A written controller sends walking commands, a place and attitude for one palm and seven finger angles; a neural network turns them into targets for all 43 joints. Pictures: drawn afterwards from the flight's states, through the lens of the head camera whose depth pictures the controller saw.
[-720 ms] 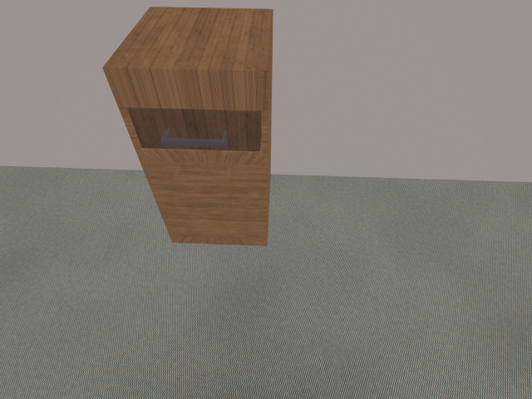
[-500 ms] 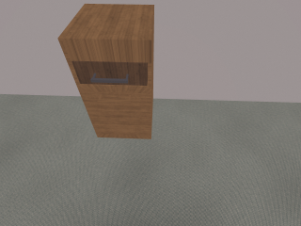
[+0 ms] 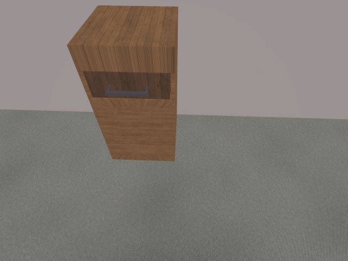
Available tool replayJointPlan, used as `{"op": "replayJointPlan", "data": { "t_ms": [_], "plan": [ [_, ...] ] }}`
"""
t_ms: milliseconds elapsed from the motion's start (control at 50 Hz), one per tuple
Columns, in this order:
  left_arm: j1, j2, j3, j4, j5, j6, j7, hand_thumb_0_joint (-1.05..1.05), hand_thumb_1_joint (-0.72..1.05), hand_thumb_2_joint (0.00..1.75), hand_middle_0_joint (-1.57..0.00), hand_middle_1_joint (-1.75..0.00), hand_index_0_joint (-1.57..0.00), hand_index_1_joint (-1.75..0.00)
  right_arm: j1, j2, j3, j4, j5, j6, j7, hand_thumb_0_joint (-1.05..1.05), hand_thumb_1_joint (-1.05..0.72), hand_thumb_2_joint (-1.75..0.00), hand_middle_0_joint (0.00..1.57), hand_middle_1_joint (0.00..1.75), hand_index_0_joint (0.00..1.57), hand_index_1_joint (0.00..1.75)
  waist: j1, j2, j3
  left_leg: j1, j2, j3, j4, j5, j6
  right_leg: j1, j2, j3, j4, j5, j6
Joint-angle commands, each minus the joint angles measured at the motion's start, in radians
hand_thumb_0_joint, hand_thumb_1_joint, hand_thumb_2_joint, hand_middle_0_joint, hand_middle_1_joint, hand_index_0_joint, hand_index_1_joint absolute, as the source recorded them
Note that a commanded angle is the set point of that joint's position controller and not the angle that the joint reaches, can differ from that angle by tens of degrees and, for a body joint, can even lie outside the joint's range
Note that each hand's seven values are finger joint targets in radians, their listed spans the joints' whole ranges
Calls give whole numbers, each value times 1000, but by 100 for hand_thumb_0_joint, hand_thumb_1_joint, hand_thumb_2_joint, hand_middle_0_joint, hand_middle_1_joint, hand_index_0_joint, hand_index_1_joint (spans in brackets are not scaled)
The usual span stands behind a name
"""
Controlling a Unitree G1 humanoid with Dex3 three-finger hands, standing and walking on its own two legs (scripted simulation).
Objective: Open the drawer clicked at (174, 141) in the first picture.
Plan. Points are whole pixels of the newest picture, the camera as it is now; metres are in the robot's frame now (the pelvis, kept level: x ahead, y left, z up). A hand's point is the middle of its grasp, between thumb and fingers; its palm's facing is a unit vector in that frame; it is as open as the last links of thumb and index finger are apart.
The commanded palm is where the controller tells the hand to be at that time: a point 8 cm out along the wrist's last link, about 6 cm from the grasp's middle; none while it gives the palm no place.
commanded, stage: look at it before walking up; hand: left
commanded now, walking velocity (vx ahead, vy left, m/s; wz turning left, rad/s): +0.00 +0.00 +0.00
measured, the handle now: (127, 90) +0.83 +0.27 -0.14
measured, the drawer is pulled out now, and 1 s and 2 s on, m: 0.00 0.00 0.00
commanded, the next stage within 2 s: take the last steps up to it in 0.12 s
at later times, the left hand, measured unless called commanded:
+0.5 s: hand out of the picture -0.03 +0.17 -0.19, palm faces +0.13 -0.98 -0.15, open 7.4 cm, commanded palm none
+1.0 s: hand (123, 212) +0.28 +0.18 -0.17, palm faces +0.06 -0.97 -0.24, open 7.3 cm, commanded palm none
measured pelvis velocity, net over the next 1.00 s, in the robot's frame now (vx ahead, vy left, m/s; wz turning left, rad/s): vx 0.19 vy -0.01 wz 0.04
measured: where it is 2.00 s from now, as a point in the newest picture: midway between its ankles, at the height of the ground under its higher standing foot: (175, 254)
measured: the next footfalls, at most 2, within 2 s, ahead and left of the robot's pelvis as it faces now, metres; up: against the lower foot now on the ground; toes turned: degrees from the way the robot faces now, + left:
right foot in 0.92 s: +0.28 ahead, -0.11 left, +0.00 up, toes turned -5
left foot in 1.28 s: +0.37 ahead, +0.13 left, +0.00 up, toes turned +7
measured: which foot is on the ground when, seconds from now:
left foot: down 0.00-0.92, up 0.94-1.00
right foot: down 0.00-0.54, up 0.56-0.90, down 0.92-1.00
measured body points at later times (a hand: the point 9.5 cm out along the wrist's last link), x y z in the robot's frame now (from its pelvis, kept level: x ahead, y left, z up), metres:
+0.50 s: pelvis +0.03 +0.01 -0.01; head +0.03 +0.02 +0.44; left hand -0.03 +0.22 -0.18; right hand -0.01 -0.20 -0.17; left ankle +0.02 +0.12 -0.74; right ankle -0.04 -0.09 -0.74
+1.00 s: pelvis +0.19 -0.01 -0.02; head +0.23 -0.03 +0.43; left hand +0.28 +0.23 -0.15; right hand +0.08 -0.21 -0.18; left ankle +0.05 +0.11 -0.67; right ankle +0.24 -0.10 -0.74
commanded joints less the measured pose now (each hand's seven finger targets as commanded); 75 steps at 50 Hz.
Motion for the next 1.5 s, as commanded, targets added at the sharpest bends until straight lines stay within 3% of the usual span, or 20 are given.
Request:
{"op": "replayJointPlan", "data": {
  "t_ms": [0, 220, 400, 480, 520, 540, 600, 700, 840, 860, 880, 900, 920, 1000, 1100, 1220, 1260, 1280, 1340, 1480],
  "plan": [
    [99, 95, 16, -15, 4, -5, 7, 0, 90, 90, -20, -30, -20, -30, 87, -78, -7, -13, -1, -6, -7, 0, -90, -90, 20, 30, 20, 30, 2, -8, 59, 41, 60, -48, -45, 159, 48, -111, -104, 87, -98, 172, -13],
    [96, 94, 15, -14, 4, -5, 5, 0, 90, 90, -20, -30, -20, -30, 88, -82, -8, -15, -1, -6, -7, 0, -90, -90, 20, 30, 20, 30, -1, -10, 58, 41, 63, -48, -49, 141, 47, -118, -102, 92, -104, 144, -14],
    [133, 130, 53, -36, 23, -2, -7, 0, 90, 90, -20, -30, -20, -30, 46, -56, -29, -66, -16, 4, 25, 0, -90, -90, 20, 30, 20, 30, 22, -153, 194, -224, 9, 50, 262, -203, 43, -169, -262, 291, -235, -410, -140],
    [96, 117, 62, -61, 23, -11, -17, 0, 90, 90, -20, -30, -20, -30, 174, -47, -29, -40, -10, -21, 26, 0, -90, -90, 20, 30, 20, 30, -43, -38, 157, 12, 15, 65, 67, -138, 63, -282, -195, 148, -53, -267, -119],
    [41, 58, 53, -100, 17, -18, -28, 0, 90, 90, -20, -30, -20, -30, 388, -139, -51, 27, -29, -39, 12, 0, -90, -90, 20, 30, 20, 30, -108, 287, 118, 226, 249, -329, -133, -179, 196, -522, -9, -68, 413, -202, -41],
    [-47, 70, 47, -137, 22, -25, -27, 0, 90, 90, -20, -30, -20, -30, 460, -145, -47, 44, -31, -43, 1, 0, -90, -90, 20, 30, 20, 30, -134, 305, 130, 248, 336, -474, -219, -90, 261, -622, -3, -40, 632, -275, -38],
    [-79, 65, 52, -147, 20, -34, -39, 0, 90, 90, -20, -30, -20, -30, 334, -105, -28, 0, -21, -66, -1, 0, -90, -90, 20, 30, 20, 30, -57, 28, 121, 140, 330, -345, -209, 137, 273, -621, -109, 48, 763, -139, -29],
    [-98, 46, 50, -172, 17, -17, -60, 0, 90, 90, -20, -30, -20, -30, 274, -100, -22, -1, -14, -88, -6, 0, -90, -90, 20, 30, 20, 30, -13, 117, 63, 123, 206, -88, -205, 288, 209, -520, -107, -11, 548, 15, 5],
    [-84, 87, 64, -170, 16, -21, -62, 0, 90, 90, -20, -30, -20, -30, 262, -128, -31, 12, -17, -63, 1, 0, -90, -90, 20, 30, 20, 30, 28, 45, 41, 35, 186, -15, -53, 298, 169, -175, -31, -100, 206, 91, -14],
    [45, 127, 77, -138, 18, -31, -56, 0, 90, 90, -20, -30, -20, -30, 245, -125, -35, 8, -10, -63, 6, 0, -90, -90, 20, 30, 20, 30, 90, -15, -23, -19, 142, 15, 111, 304, 138, 8, -37, -64, 143, 119, -25],
    [183, 205, 98, -99, 27, -41, -45, 0, 90, 90, -20, -30, -20, -30, 246, -93, -33, -9, 5, -64, 15, 0, -90, -90, 20, 30, 20, 30, 140, -176, -112, -193, 50, 79, 375, 105, 97, 235, -198, 149, 80, 63, -81],
    [258, 301, 119, -78, 20, -37, -34, 0, 90, 90, -20, -30, -20, -30, 260, -49, -27, -48, 12, -61, 21, 0, -90, -90, 20, 30, 20, 30, 136, -395, -184, -362, -67, 91, 737, -375, 64, 305, -460, 557, -102, 46, -175],
    [199, 274, 108, -91, 7, -33, -25, 0, 90, 90, -20, -30, -20, -30, 195, -87, -39, -59, 1, -44, 25, 0, -90, -90, 20, 30, 20, 30, 117, -252, -93, -431, -10, -14, 880, -381, 67, 195, -462, 583, -155, -74, -191],
    [-45, 121, 66, -157, 22, -45, -14, 0, 90, 90, -20, -30, -20, -30, 134, -28, -36, -64, -14, -21, 36, 0, -90, -90, 20, 30, 20, 30, -9, -128, 56, -319, 93, -43, 756, -153, 53, -232, -356, 267, -220, -38, -152],
    [11, 133, 76, -122, 27, -61, -22, 0, 90, 90, -20, -30, -20, -30, 80, 2, -29, -96, -8, -20, 44, 0, -90, -90, 20, 30, 20, 30, -2, -92, -15, -215, 54, 47, 361, -124, 22, -132, -297, 111, -151, 335, -156],
    [11, 139, 69, -105, 15, -42, -32, 0, 90, 90, -20, -30, -20, -30, 58, -88, -32, -111, -9, -51, 41, 0, -90, -90, 20, 30, 20, 30, -20, -84, -33, 60, 0, 81, 22, 67, 28, -167, -212, 38, 11, 262, -79],
    [21, 76, 47, -127, 16, -34, -31, 0, 90, 90, -20, -30, -20, -30, 176, -221, -56, -93, -19, -56, 22, 0, -90, -90, 20, 30, 20, 30, -62, 223, -97, 303, 281, -232, -2, 430, 174, -416, -50, -76, 338, -88, 13],
    [-12, 81, 38, -129, 10, -32, -22, 0, 90, 90, -20, -30, -20, -30, 183, -211, -49, -89, -20, -40, 11, 0, -90, -90, 20, 30, 20, 30, -73, 216, -93, 243, 364, -284, -58, 660, 251, -402, -42, -41, 485, -342, 29],
    [17, 85, 36, -87, 9, -2, -11, 0, 90, 90, -20, -30, -20, -30, 6, -168, -13, -120, -13, -32, -10, 0, -90, -90, 20, 30, 20, 30, -1, 202, -24, 53, 283, -143, -50, 860, 192, -247, -99, 28, 387, -276, 42],
    [43, 152, 67, -118, 19, 42, -13, 0, 90, 90, -20, -30, -20, -30, -79, -246, -68, -158, -5, 18, -22, 0, -90, -90, 20, 30, 20, 30, 18, 100, -61, 26, 269, -99, 10, 657, 160, -182, -62, 16, 278, 19, 17]
  ]
}}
